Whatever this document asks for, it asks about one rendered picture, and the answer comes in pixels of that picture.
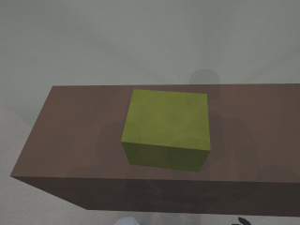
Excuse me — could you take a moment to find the pedestal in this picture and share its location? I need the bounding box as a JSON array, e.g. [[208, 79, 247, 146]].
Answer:
[[10, 83, 300, 218]]

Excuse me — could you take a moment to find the carton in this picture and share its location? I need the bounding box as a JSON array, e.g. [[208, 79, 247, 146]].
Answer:
[[121, 89, 211, 173]]

